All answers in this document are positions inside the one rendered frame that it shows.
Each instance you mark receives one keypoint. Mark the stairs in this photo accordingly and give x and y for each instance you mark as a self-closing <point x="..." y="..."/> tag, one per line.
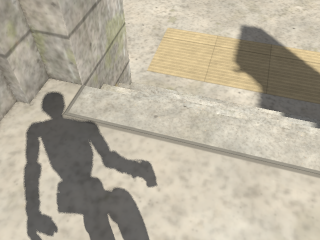
<point x="217" y="106"/>

